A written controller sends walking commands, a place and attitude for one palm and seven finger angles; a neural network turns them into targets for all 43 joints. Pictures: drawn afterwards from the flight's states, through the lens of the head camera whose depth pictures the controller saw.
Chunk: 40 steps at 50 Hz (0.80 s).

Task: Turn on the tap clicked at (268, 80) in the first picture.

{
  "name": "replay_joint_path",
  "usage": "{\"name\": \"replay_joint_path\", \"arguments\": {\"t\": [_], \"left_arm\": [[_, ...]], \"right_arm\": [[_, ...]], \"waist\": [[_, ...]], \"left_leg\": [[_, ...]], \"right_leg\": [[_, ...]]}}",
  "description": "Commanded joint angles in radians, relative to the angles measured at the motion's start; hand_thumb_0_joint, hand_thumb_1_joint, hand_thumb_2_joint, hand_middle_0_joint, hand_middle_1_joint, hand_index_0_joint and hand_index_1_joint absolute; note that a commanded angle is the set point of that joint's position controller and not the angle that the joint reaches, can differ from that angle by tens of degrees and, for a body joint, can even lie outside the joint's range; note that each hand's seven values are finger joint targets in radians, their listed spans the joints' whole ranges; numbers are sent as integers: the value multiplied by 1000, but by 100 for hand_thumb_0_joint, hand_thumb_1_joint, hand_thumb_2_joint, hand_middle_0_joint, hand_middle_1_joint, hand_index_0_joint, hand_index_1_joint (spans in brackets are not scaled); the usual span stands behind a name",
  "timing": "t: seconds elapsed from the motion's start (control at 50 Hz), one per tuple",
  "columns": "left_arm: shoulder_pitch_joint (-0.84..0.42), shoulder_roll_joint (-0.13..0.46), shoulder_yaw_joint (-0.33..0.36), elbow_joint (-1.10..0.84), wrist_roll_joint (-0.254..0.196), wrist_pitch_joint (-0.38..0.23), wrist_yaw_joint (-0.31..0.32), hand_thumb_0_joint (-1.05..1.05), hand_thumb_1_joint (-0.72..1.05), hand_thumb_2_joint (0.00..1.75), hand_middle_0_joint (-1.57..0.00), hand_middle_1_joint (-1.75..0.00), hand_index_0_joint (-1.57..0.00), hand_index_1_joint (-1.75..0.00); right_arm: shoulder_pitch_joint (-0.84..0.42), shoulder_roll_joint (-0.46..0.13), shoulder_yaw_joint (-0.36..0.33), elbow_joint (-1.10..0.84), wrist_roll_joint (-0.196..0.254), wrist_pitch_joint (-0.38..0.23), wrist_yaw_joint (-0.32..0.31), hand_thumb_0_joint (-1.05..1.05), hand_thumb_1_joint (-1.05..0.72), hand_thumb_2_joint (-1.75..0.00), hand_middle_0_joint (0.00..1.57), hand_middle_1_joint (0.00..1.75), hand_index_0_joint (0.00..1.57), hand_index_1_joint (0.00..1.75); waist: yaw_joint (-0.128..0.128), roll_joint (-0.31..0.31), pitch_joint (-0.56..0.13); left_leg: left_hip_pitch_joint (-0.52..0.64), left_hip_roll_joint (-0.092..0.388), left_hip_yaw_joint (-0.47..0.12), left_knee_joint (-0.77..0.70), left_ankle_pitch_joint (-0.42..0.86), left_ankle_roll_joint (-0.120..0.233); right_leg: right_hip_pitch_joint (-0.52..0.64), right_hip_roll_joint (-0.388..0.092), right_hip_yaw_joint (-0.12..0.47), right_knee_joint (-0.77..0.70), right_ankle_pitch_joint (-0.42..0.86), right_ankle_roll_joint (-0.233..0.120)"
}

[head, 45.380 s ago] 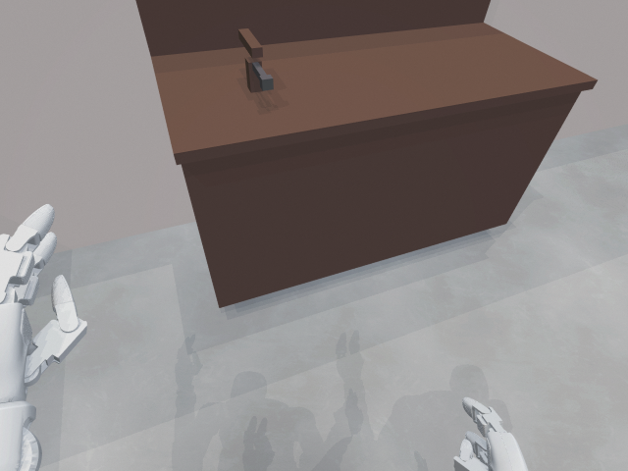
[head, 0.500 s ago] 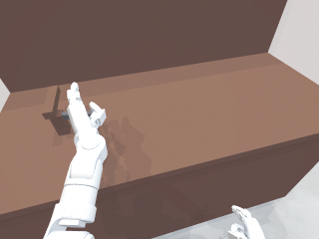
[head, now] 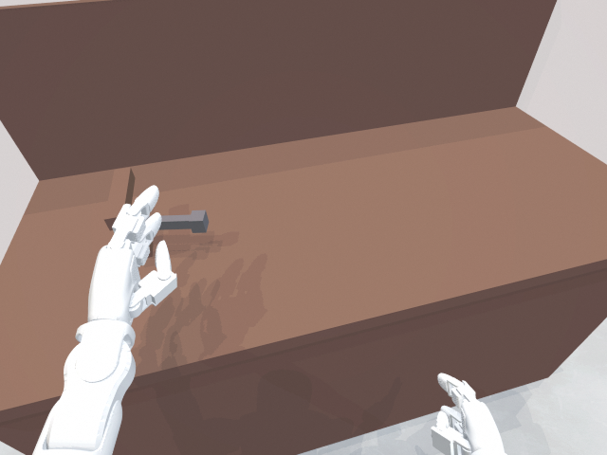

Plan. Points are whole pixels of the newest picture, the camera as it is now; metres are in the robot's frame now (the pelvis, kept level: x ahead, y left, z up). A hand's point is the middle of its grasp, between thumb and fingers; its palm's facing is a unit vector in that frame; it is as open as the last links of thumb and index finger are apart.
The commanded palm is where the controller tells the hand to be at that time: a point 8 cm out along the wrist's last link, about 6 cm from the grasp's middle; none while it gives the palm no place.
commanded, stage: draw the hand back beside the body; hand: left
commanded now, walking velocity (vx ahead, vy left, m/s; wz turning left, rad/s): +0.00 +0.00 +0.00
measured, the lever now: (199, 221) +0.47 +0.23 +0.05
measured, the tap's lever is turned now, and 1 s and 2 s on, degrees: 76 76 76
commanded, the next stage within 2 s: step back with the hand held close in 0.84 s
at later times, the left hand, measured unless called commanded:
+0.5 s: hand (103, 309) +0.22 +0.24 +0.15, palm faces +0.35 -0.88 -0.32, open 7.5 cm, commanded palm +0.18 +0.29 +0.16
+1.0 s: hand (81, 315) +0.21 +0.26 +0.16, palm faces +0.39 -0.86 -0.34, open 7.4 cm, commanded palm +0.17 +0.30 +0.17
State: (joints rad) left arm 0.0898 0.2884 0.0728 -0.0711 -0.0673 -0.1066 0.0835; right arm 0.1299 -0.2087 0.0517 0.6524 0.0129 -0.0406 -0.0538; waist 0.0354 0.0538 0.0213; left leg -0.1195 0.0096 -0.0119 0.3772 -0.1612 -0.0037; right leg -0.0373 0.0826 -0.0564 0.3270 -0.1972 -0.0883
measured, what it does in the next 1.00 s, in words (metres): stands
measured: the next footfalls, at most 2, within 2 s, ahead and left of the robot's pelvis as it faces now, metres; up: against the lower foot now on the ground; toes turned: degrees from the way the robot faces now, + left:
left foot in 1.82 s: -0.04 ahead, +0.18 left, +0.00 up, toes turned +3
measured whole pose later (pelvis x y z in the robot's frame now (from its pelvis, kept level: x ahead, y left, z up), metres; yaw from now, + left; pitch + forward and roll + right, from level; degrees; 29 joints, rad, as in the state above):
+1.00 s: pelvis +0.01 +0.01 +0.00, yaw +1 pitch -6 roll -1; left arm 0.41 0.34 0.24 -0.38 -0.07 -0.09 0.09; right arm 0.16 -0.23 0.04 0.65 -0.01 -0.07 -0.05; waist 0.07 0.06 0.01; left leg -0.13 0.00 -0.02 0.44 -0.21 0.01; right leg -0.02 0.07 -0.07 0.34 -0.22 -0.07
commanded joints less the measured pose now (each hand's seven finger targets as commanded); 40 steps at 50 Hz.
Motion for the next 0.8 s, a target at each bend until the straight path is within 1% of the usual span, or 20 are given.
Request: {"name": "replay_joint_path", "arguments": {"t": [0.0,0.02,0.1,0.12,0.18,0.22,0.28,0.3,0.38,0.4,0.46,0.5,0.54,0.58,0.6,0.64,0.68,0.7,0.76,0.78], "left_arm": [[-134,217,176,-286,-5,-64,6,0,90,90,-18,-25,-18,-25],[-126,196,161,-306,-6,-64,5,0,90,90,-18,-25,-18,-25],[-92,211,188,-387,-5,-64,7,0,90,90,-19,-26,-19,-26],[-59,191,174,-373,-6,-61,8,0,90,90,-19,-27,-19,-27],[-17,168,157,-392,-8,-53,4,0,90,90,-19,-28,-19,-28],[-4,151,144,-390,-6,-51,5,0,90,90,-19,-28,-19,-28],[14,169,162,-429,-5,-51,8,0,90,90,-20,-29,-20,-29],[27,188,182,-444,-4,-53,11,0,90,90,-20,-29,-20,-29],[120,227,247,-492,-8,-59,17,0,90,90,-20,-30,-20,-30],[136,244,267,-520,-8,-60,18,0,90,90,-20,-30,-20,-30],[200,221,267,-523,-11,-55,18,0,90,90,-20,-30,-20,-30],[220,235,286,-553,-12,-53,18,0,90,90,-20,-30,-20,-30],[244,225,281,-547,-14,-52,16,0,90,90,-20,-30,-20,-30],[218,207,260,-542,-11,-49,15,0,90,90,-20,-30,-20,-30],[204,210,263,-533,-14,-47,16,0,90,90,-20,-30,-20,-30],[185,199,250,-501,-10,-46,18,0,90,90,-20,-30,-20,-30],[174,207,254,-515,-8,-48,19,0,90,90,-20,-30,-20,-30],[165,229,272,-532,-10,-52,23,0,90,90,-20,-30,-20,-30],[208,206,261,-502,-6,-52,27,0,90,90,-20,-30,-20,-30],[189,218,263,-544,-5,-56,26,0,90,90,-20,-30,-20,-30]], "right_arm": [[-159,-117,-40,-170,0,-42,-12,0,-90,-90,20,30,20,30],[-159,-113,-37,-178,-2,-41,-12,0,-90,-90,20,30,20,30],[-163,-113,-34,-185,-9,-54,-11,0,-90,-90,20,30,20,30],[-158,-114,-38,-185,-9,-53,-11,0,-90,-90,20,30,20,30],[-156,-120,-41,-184,-10,-61,-7,0,-90,-90,20,30,20,30],[-157,-123,-42,-177,-9,-61,-7,0,-90,-90,20,30,20,30],[-154,-129,-47,-175,-10,-66,-8,0,-90,-90,20,30,20,30],[-157,-129,-44,-171,-11,-68,-7,0,-90,-90,20,30,20,30],[-148,-129,-52,-176,-16,-71,-9,0,-90,-90,20,30,20,30],[-151,-129,-49,-170,-16,-71,-7,0,-90,-90,20,30,20,30],[-143,-126,-48,-174,-17,-73,-3,0,-90,-90,20,30,20,30],[-141,-128,-50,-173,-16,-74,-1,0,-90,-90,20,30,20,30],[-139,-127,-52,-178,-14,-77,-3,0,-90,-90,20,30,20,30],[-133,-131,-53,-176,-14,-81,-4,0,-90,-90,20,30,20,30],[-141,-133,-52,-171,-14,-80,-6,0,-90,-90,20,30,20,30],[-138,-135,-55,-170,-13,-81,-10,0,-90,-90,20,30,20,30],[-138,-136,-58,-171,-14,-84,-14,0,-90,-90,20,30,20,30],[-139,-136,-56,-164,-14,-86,-14,0,-90,-90,20,30,20,30],[-139,-132,-55,-164,-16,-87,-14,0,-90,-90,20,30,20,30],[-139,-131,-54,-168,-16,-90,-12,0,-90,-90,20,30,20,30]], "waist": [[25,33,-97],[24,41,-99],[24,26,-111],[22,-9,-110],[19,-36,-106],[16,-12,-86],[18,-17,-94],[21,11,-85],[36,-28,-129],[38,29,-128],[39,39,-98],[36,47,-84],[34,25,-68],[26,10,-71],[22,4,-46],[20,-40,-39],[23,-37,-70],[25,-3,-80],[34,-4,-79],[34,12,-92]], "left_leg": [[93,11,-34,-34,45,49],[95,10,-33,-34,50,49],[118,14,-37,-27,91,48],[121,17,-35,-23,98,50],[124,21,-37,-18,114,52],[126,17,-37,-17,105,51],[118,19,-45,-16,100,51],[116,16,-49,-19,93,49],[110,17,-48,-2,140,53],[109,14,-49,-1,147,49],[85,17,-50,3,148,44],[77,19,-54,5,150,44],[71,24,-56,7,131,44],[74,24,-58,9,125,45],[72,22,-57,9,113,48],[70,23,-61,9,95,51],[84,20,-58,15,98,55],[86,15,-60,17,100,54],[82,15,-59,15,99,52],[81,14,-60,14,101,51]], "right_leg": [[-71,-97,81,-107,90,47],[-67,-96,79,-106,97,45],[-63,-93,75,-103,136,42],[-64,-90,71,-100,143,43],[-66,-94,72,-91,164,47],[-80,-91,72,-99,148,44],[-70,-95,72,-92,139,46],[-74,-93,73,-94,127,43],[-35,-98,73,-75,192,43],[-32,-98,77,-73,195,39],[-40,-96,69,-71,197,36],[-45,-96,69,-67,196,35],[-61,-97,67,-69,175,38],[-68,-97,64,-64,168,40],[-84,-95,65,-69,157,41],[-96,-95,63,-72,136,44],[-85,-98,67,-67,142,46],[-78,-98,71,-63,145,42],[-75,-97,66,-65,138,40],[-66,-101,69,-61,142,41]]}}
